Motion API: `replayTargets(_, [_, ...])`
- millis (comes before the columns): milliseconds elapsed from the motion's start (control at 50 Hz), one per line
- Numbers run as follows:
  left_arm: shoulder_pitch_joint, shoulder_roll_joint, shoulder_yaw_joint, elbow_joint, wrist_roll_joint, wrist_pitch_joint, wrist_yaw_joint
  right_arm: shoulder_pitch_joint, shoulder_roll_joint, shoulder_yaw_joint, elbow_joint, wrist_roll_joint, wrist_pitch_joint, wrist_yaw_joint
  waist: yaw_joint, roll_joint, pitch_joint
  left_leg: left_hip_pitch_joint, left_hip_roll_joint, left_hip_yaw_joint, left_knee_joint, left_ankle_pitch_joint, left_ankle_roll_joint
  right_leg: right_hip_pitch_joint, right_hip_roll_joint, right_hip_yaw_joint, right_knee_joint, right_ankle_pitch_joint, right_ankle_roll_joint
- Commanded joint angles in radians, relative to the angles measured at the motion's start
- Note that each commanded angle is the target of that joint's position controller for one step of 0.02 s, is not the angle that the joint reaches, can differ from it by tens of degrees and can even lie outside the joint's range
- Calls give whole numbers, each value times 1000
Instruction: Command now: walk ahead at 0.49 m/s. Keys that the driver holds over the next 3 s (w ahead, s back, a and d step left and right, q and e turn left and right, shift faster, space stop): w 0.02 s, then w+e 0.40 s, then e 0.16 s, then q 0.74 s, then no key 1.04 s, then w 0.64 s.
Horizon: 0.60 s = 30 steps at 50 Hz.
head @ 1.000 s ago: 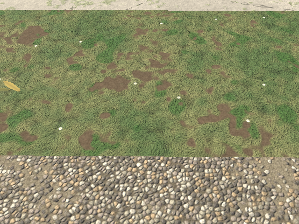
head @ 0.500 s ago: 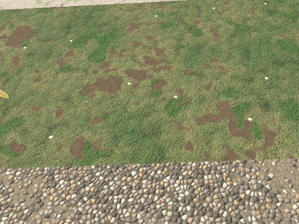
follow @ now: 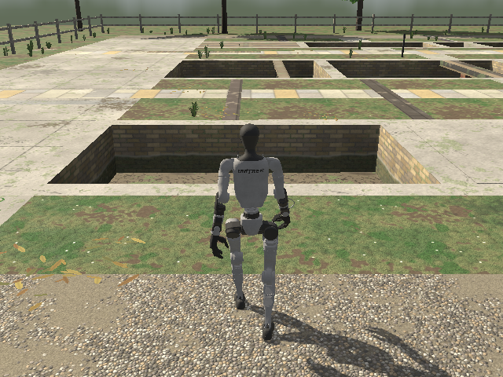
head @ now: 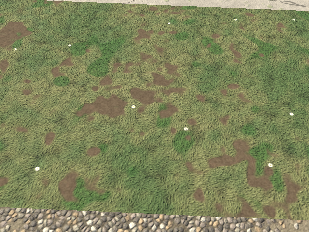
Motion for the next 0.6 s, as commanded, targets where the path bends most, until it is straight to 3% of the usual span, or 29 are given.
replayTargets(20, [127, 32, 6, -70, -40, -5, -14, 510, -277, -82, 94, -22, -3, -11, -156, 241, -382, 814, 445, -788, -246, -264, 238, -637, 75, 38, 871, -45, -49])
replayTargets(40, [17, 106, 25, -87, -23, 1, -11, 392, -236, -73, 79, 5, 5, -7, -121, 97, -281, 704, 390, -726, -286, -371, 189, -719, 0, 148, 922, 49, -71])
replayTargets(60, [-71, 107, 26, -115, -18, -4, -15, 293, -167, -53, 59, 13, 0, -5, -98, 49, -150, 541, 365, -562, -315, -333, 147, -726, -44, 144, 873, 151, -75])
replayTargets(80, [-99, 89, 26, -116, -14, -4, -16, 249, -118, -38, 58, 10, -10, -3, -70, 14, -92, 431, 323, -451, -348, -227, 107, -685, -79, 144, 811, 208, -78])
replayTargets(120, [-61, 57, 27, -103, 11, 25, -26, 261, -55, -16, 83, 13, -22, -14, -20, 48, -53, 313, 262, -288, -379, -95, 52, -601, -106, 144, 738, 232, -65])
replayTargets(160, [-72, 45, 29, -114, 15, 48, -35, 316, -69, -15, 103, 16, -38, -22, -7, 53, -38, 297, 251, -213, -393, 6, 45, -608, -104, 134, 713, 249, -56])
replayTargets(220, [-186, 50, 30, -161, 13, 68, -44, 359, -99, -18, 109, 16, -47, -26, -13, 55, 1, 322, 240, -115, -420, 66, 29, -724, -119, 117, 650, 349, -44])
replayTargets(320, [-379, 43, 18, -236, 4, 62, -57, 415, -93, -7, 114, 18, -49, -34, -46, 63, 39, 376, 207, 22, -412, 227, 0, -760, -99, 45, 374, 509, -33])
replayTargets(400, [-495, 42, 10, -288, 8, 58, -64, 489, -115, -10, 138, 18, -42, -49, -80, 67, 52, 502, 238, 82, -374, 368, -4, -738, -68, -39, 204, 499, -61])
replayTargets(420, [-502, 47, 12, -295, 10, 57, -64, 495, -121, -11, 142, 17, -37, -53, -77, 70, 50, 538, 247, 96, -347, 442, -6, -726, -54, -53, 180, 470, -74])
replayTargets(460, [-442, 59, 20, -284, 18, 55, -59, 474, -142, -16, 139, 16, -27, -65, -41, 91, 18, 581, 249, 137, -204, 797, -20, -640, 9, -98, 155, 395, -105])
replayTargets(480, [-365, 70, 27, -262, 22, 51, -55, 457, -157, -21, 134, 15, -21, -71, -9, 111, -24, 584, 247, 148, -90, 928, -26, -566, 48, -112, 152, 356, -123])
replayTargets(500, [-264, 89, 38, -233, 24, 45, -51, 438, -172, -26, 124, 15, -13, -73, 29, 121, -83, 570, 247, 147, 66, 941, -27, -463, 75, -104, 117, 351, -146])
replayTargets(520, [-153, 117, 53, -199, 33, 33, -45, 415, -180, -30, 111, 24, -8, -70, 84, 103, -147, 497, 235, 150, 277, 795, -44, -302, 84, -71, 15, 441, -172])
replayTargets(540, [-71, 196, 78, -188, 43, 24, -34, 395, -171, -30, 81, 37, -10, -61, 126, 22, -226, 298, 175, 154, 587, 362, -79, -90, -57, 90, -8, 675, -225])
replayTargets(560, [-133, 311, 105, -223, 35, 33, -30, 494, -71, -14, 20, 60, -9, -51, 15, -209, -360, -102, -17, 80, 996, -587, -132, 249, -405, 550, 83, 1337, -424])
replayTargets(580, [-71, 314, 108, -236, -5, 53, -21, 414, -134, -21, -2, 44, -7, -48, 67, -25, -449, -144, -1, -113, 1032, -488, -134, 209, -405, 576, 8, 1330, -456])
replayTargets(600, [-169, 254, 91, -246, -7, 59, -10, 363, -106, -12, -12, 48, -7, -47, 31, -5, -324, -176, 50, -128, 977, -390, -126, 81, -389, 460, -49, 1194, -412])
Next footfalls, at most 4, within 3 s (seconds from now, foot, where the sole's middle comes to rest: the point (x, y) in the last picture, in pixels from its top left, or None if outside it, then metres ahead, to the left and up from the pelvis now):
0.54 right None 0.44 -0.11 -0.75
1.14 left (143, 228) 0.45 0.08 -0.75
1.66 right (194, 225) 0.47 -0.13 -0.75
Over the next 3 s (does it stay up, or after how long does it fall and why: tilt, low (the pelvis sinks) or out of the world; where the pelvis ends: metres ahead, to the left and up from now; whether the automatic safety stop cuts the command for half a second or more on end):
stays up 0.61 0.02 0.02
